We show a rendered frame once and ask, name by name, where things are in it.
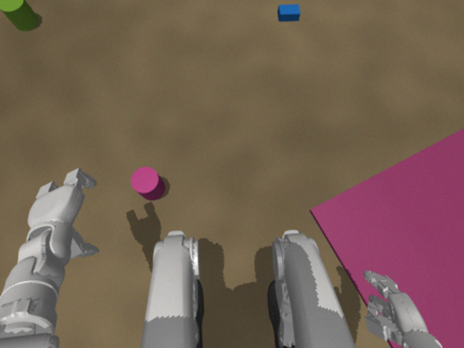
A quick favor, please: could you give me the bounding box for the right robot arm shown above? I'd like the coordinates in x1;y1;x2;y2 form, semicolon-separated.
402;331;443;348

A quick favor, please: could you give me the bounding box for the left robot hand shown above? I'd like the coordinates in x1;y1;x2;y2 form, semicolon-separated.
28;167;99;259

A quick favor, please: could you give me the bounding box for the right robot foot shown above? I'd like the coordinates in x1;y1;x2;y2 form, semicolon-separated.
268;280;295;348

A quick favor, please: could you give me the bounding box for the left robot arm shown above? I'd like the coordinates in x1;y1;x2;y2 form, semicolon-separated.
0;221;73;348

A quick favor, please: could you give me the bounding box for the right robot hand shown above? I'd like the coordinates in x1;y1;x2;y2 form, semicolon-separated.
364;270;429;346

